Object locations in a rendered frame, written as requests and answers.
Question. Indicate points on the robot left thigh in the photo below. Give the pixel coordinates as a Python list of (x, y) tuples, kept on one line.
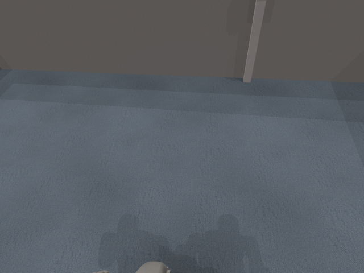
[(153, 267)]

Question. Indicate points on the panel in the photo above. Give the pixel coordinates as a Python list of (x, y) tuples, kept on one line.
[(254, 38)]

